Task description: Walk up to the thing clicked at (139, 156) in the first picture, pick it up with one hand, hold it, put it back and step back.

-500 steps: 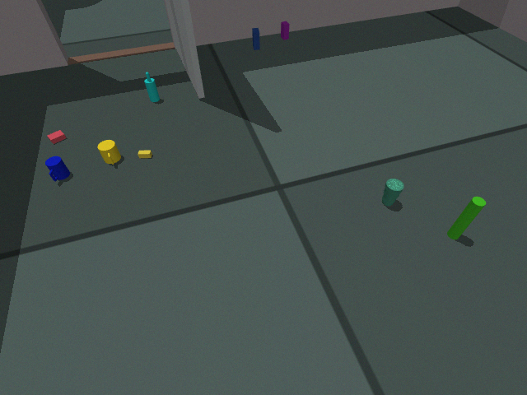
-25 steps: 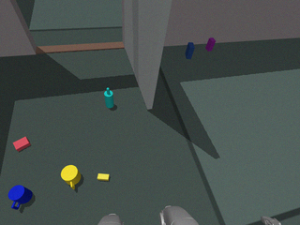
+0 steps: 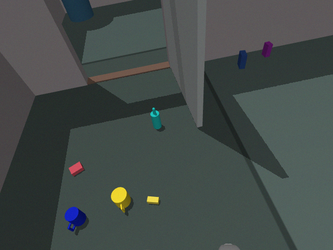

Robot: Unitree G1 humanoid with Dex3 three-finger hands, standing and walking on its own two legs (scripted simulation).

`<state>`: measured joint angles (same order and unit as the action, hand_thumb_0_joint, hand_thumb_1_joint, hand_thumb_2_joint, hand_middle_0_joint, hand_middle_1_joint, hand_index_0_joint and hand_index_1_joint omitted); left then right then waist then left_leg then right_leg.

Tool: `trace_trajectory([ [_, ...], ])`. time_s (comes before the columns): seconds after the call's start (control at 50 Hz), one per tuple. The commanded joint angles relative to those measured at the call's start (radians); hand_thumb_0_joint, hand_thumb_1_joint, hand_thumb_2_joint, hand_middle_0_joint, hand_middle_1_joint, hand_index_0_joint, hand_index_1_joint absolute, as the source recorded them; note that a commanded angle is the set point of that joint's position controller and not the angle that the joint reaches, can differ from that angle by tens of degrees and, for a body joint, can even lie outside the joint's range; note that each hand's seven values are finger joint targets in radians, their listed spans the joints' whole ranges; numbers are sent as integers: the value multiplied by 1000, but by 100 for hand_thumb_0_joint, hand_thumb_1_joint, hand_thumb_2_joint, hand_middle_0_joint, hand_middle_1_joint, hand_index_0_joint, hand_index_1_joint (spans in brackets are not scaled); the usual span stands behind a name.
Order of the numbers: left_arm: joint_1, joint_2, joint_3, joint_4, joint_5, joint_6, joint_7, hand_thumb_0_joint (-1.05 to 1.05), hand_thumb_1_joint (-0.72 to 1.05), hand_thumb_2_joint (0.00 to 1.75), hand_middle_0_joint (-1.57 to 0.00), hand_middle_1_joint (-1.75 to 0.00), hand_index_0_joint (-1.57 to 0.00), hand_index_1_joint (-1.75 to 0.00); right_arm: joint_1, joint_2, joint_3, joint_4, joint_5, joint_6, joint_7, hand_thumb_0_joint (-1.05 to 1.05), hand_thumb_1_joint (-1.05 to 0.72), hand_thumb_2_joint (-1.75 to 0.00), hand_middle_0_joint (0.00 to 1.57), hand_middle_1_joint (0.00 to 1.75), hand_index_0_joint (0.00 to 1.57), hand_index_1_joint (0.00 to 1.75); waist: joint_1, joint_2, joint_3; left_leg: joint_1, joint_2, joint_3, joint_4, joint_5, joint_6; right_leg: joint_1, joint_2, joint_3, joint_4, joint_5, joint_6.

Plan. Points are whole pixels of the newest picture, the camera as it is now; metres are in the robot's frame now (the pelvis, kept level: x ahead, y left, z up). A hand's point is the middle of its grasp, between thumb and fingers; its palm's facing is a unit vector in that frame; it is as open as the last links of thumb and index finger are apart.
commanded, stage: walk up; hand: left
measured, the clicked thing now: (153, 200) +0.50 +0.20 -0.73
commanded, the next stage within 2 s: none
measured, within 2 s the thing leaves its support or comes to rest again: neither
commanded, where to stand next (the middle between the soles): +0.10 -0.03 m, yaw -2 degrees
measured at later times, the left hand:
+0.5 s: hand out of the picture +0.13 +0.22 -0.16, palm faces -0.14 -0.94 -0.31, open 7.4 cm
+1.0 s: hand out of the picture +0.10 +0.26 -0.13, palm faces -0.07 -0.91 -0.41, open 7.4 cm
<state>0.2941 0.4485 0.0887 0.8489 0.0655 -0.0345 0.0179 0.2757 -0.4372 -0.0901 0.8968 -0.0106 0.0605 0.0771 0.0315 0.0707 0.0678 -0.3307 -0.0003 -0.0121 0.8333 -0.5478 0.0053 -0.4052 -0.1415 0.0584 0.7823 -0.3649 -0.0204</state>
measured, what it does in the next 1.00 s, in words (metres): steps on the spot: left foot, then right foot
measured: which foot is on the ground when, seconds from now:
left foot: up 0.00-0.00, down 0.02-1.00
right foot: down 0.00-0.02, up 0.04-0.42, down 0.44-0.74, up 0.76-0.86, down 0.88-1.00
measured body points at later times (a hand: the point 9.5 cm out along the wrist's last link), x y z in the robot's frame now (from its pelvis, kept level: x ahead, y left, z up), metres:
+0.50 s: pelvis +0.03 -0.02 +0.00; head +0.10 -0.01 +0.44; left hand +0.13 +0.27 -0.14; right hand +0.08 -0.37 -0.10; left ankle +0.01 +0.14 -0.70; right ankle +0.11 -0.15 -0.71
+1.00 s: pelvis +0.00 -0.01 +0.01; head +0.02 -0.02 +0.46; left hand +0.11 +0.30 -0.10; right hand +0.06 -0.33 -0.12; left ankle +0.03 +0.11 -0.70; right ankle +0.04 -0.12 -0.71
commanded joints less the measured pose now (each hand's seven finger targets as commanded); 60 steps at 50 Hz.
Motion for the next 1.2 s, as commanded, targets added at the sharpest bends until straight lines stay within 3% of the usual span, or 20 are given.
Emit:
trace_trajectory([
  [0.0, -19, 138, 37, -77, -19, 21, 2, 0, 90, 90, -20, -30, -20, -30, 259, -229, -92, 17, -37, -91, -44, 0, -90, -90, 20, 30, 20, 30, -157, 45, -18, 502, 4, -80, -423, 22, 37, -434, 123, -12, 251, -364, -70],
  [0.02, -63, 65, 9, -113, -33, 11, 9, 0, 90, 90, -20, -30, -20, -30, 231, -301, -91, -22, -50, -99, -56, 0, -90, -90, 20, 30, 20, 30, -141, 193, 49, 386, 291, -593, -564, -316, 90, -642, 219, 15, 478, -292, -27],
  [0.04, -156, 183, 23, -121, -37, -1, 16, 0, 90, 90, -20, -30, -20, -30, 144, -381, -98, -54, -25, -100, -57, 0, -90, -90, 20, 30, 20, 30, -138, 48, 181, 125, 477, -833, -742, -616, 230, -625, 118, 147, 406, -168, -24],
  [0.06, -204, 237, 28, -112, -38, -13, 5, 0, 90, 90, -20, -30, -20, -30, 51, -388, -91, -55, -18, -111, -60, 0, -90, -90, 20, 30, 20, 30, -109, 10, 274, -6, 501, -854, -777, -636, 303, -534, 67, 170, 376, -93, -23],
  [0.12, -15, 226, 49, -2, -39, 6, -43, 0, 90, 90, -20, -30, -20, -30, 13, -274, -51, -60, -11, -163, -86, 0, -90, -90, 20, 30, 20, 30, -28, -90, 218, 79, 304, -411, -619, -188, 188, -397, 53, 139, 333, 80, 4],
  [0.3, -84, 130, 23, -32, -86, 68, -39, 0, 90, 90, -20, -30, -20, -30, -43, -205, -25, -73, -17, -129, -120, 0, -90, -90, 20, 30, 20, 30, -18, 217, 57, 52, 180, 32, -390, 865, 145, -63, 140, 34, 127, 108, 24],
  [0.42, -24, 169, 19, 63, -59, 10, -13, 0, 90, 90, -20, -30, -20, -30, 38, -153, 2, -53, 22, -62, -109, 0, -90, -90, 20, 30, 20, 30, -7, -7, -131, 121, 120, 40, 84, 550, 98, 270, 141, -71, -350, 383, 16],
  [0.46, -35, 249, 44, 35, -40, 3, -7, 0, 90, 90, -20, -30, -20, -30, 130, -92, 31, -73, 36, -81, -114, 0, -90, -90, 20, 30, 20, 30, -26, -283, -234, -144, 0, 7, 259, -36, 37, 480, -159, 362, -294, 702, -177],
  [0.48, -64, 264, 40, 19, -52, 10, -4, 0, 90, 90, -20, -30, -20, -30, 65, -143, 12, -59, 31, -73, -131, 0, -90, -90, 20, 30, 20, 30, 5, -280, -246, -72, 20, -48, 257, -140, 35, 348, -233, 468, -318, 562, -275],
  [0.54, -163, 173, 8, 12, -45, 20, -2, 0, 90, 90, -20, -30, -20, -30, 2, -180, 1, -19, 38, -83, -120, 0, -90, -90, 20, 30, 20, 30, -38, -233, -180, -43, 38, -30, 128, -71, 28, 229, -90, 215, -277, 463, -194],
  [0.66, -217, 175, 6, 12, -81, 29, 13, 0, 90, 90, -20, -30, -20, -30, 12, -155, 6, 32, 2, -72, -112, 0, -90, -90, 20, 30, 20, 30, -60, -219, -143, 90, 28, -4, -250, 379, 23, 103, -71, 167, -155, 578, -120],
  [0.76, -199, 139, 7, 53, -78, 34, 29, 0, 90, 90, -20, -30, -20, -30, -214, -253, -25, -33, -13, -54, -82, 0, -90, -90, 20, 30, 20, 30, -14, 98, -41, -101, 301, -297, -397, 567, 247, 107, 166, -58, 126, -140, -17],
  [0.82, -160, 114, 8, 76, -66, 22, 9, 0, 90, 90, -20, -30, -20, -30, -227, -186, -5, -35, -8, -62, -85, 0, -90, -90, 20, 30, 20, 30, 19, 35, -82, -62, 192, -166, -302, 492, 149, 169, 146, -66, -66, 31, -26],
  [0.86, -168, 116, 4, 78, -44, 3, -6, 0, 90, 90, -20, -30, -20, -30, -195, -123, 21, -8, 6, -77, -82, 0, -90, -90, 20, 30, 20, 30, 13, -90, -154, -60, 107, -121, -224, 262, 59, 274, 44, 131, -291, 42, -69],
  [0.9, -157, 193, 21, 69, -22, -11, -12, 0, 90, 90, -20, -30, -20, -30, -122, -133, 21, -2, -9, -86, -76, 0, -90, -90, 20, 30, 20, 30, 4, -210, -136, -214, -8, 13, -67, 12, 32, 367, -120, 415, -415, -269, -186],
  [0.94, -187, 230, 30, 65, -19, -6, -21, 0, 90, 90, -20, -30, -20, -30, -114, -183, -4, 23, -20, -96, -75, 0, -90, -90, 20, 30, 20, 30, 0, -237, -37, -128, 31, -15, -21, -38, 44, 124, -195, 487, -509, -499, -241],
  [1.06, -250, 149, 0, 43, -33, 23, -48, 0, 90, 90, -20, -30, -20, -30, 64, -147, -11, 91, -23, -134, -71, 0, -90, -90, 20, 30, 20, 30, -90, -190, -37, 306, -11, 15, -334, 190, 51, -163, 21, 111, -338, -329, -88],
  [1.1, -244, 88, -11, 9, -36, 32, -53, 0, 90, 90, -20, -30, -20, -30, 133, -283, -47, 76, -37, -150, -86, 0, -90, -90, 20, 30, 20, 30, -117, 71, 13, 348, 343, -576, -657, -339, 182, -400, 173, -24, 106, -185, -18],
  [1.12, -231, 172, 14, 27, -24, 30, -45, 0, 90, 90, -20, -30, -20, -30, 75, -330, -58, 53, -24, -153, -90, 0, -90, -90, 20, 30, 20, 30, -100, 0, 108, 216, 437, -656, -708, -391, 256, -394, 104, 53, 193, -150, -12],
  [1.18, -126, 176, 26, 69, -35, 23, -60, 0, 90, 90, -20, -30, -20, -30, 33, -262, -40, 32, -17, -171, -99, 0, -90, -90, 20, 30, 20, 30, -48, -33, 82, 223, 313, -408, -615, -67, 208, -289, 68, 93, 176, -49, -11],
])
